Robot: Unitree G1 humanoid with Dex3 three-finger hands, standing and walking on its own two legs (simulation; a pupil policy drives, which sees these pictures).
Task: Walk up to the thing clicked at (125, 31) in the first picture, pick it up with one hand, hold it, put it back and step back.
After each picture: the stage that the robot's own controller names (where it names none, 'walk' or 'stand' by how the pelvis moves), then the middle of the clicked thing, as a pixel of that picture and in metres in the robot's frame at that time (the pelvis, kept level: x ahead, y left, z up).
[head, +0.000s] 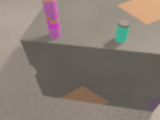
stand; (122, 31) +0.75 -0.19 -0.05
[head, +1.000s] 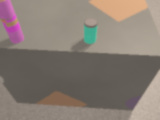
rise first; (90, 31) +0.68 +0.03 -0.02
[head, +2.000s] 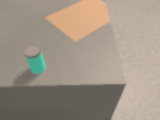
stand; (35, 59) +0.49 +0.25 -0.02
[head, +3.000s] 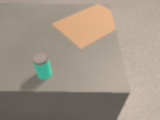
stand; (42, 66) +0.48 +0.22 -0.05
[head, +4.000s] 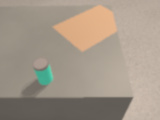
stand; (43, 71) +0.46 +0.22 -0.05
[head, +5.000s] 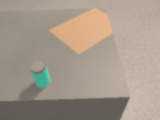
stand; (40, 74) +0.46 +0.23 -0.05
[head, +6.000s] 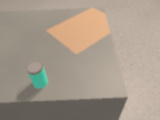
stand; (37, 75) +0.45 +0.24 -0.05
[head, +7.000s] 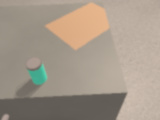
rise first; (36, 71) +0.46 +0.24 -0.05
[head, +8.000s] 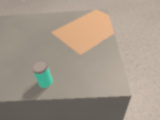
go down; (42, 74) +0.46 +0.24 -0.05
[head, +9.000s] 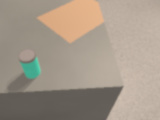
go down; (30, 64) +0.48 +0.22 -0.03
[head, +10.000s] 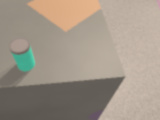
go down; (23, 55) +0.47 +0.22 +0.01
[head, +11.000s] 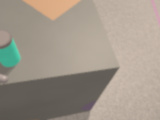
close in; (5, 49) +0.47 +0.23 +0.03
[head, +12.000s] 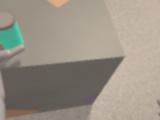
close; (8, 32) +0.50 +0.22 +0.06
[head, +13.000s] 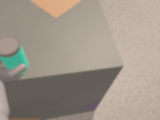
lift; (13, 56) +0.43 +0.21 +0.05
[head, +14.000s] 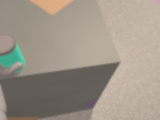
lift; (9, 54) +0.43 +0.21 +0.05
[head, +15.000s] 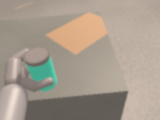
lift; (41, 69) +0.32 +0.14 +0.18
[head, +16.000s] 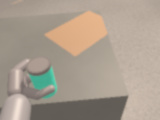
hold; (43, 78) +0.32 +0.15 +0.12
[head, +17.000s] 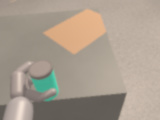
hold; (44, 81) +0.32 +0.15 +0.11
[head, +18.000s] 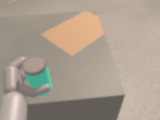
crouch; (38, 76) +0.33 +0.16 +0.12
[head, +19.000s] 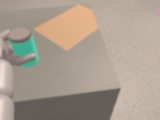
lower; (24, 48) +0.42 +0.20 +0.15
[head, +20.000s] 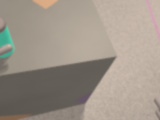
lower; out of the picture +0.49 +0.22 +0.06
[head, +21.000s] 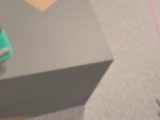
lower; out of the picture +0.48 +0.23 +0.05
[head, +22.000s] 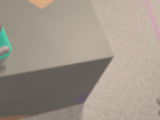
lower; out of the picture +0.48 +0.22 +0.06
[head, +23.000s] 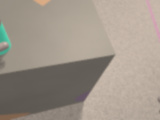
lower; out of the picture +0.49 +0.22 +0.06
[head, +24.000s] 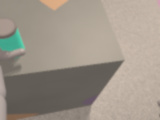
open; (9, 39) +0.48 +0.21 +0.06
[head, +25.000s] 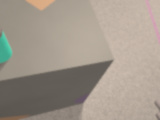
sink last; out of the picture +0.47 +0.23 +0.04
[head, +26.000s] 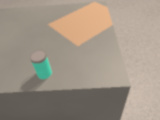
stand; (41, 65) +0.48 +0.23 +0.00
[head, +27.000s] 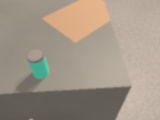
stand; (38, 64) +0.46 +0.22 +0.00
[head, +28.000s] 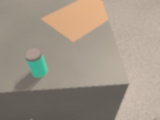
stand; (36, 62) +0.47 +0.23 +0.01
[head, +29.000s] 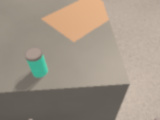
stand; (37, 62) +0.47 +0.22 +0.01
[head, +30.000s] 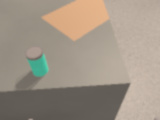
stand; (37, 61) +0.47 +0.22 +0.01
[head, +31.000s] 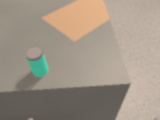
stand; (37, 62) +0.47 +0.22 +0.01
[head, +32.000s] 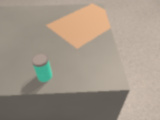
stand; (42, 68) +0.47 +0.21 -0.02
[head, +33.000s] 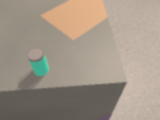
walk; (38, 62) +0.47 +0.22 -0.04
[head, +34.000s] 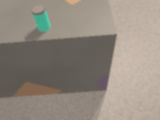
walk; (41, 18) +0.71 +0.25 -0.02
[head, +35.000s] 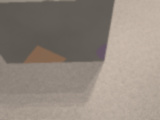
walk; out of the picture +1.07 +0.20 -0.02
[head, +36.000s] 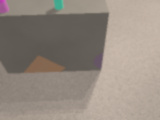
stand; (58, 0) +1.12 +0.22 -0.05
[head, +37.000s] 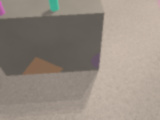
stand; (53, 2) +1.13 +0.24 -0.05
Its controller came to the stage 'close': yes
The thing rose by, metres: 0.20
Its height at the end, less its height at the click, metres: +0.00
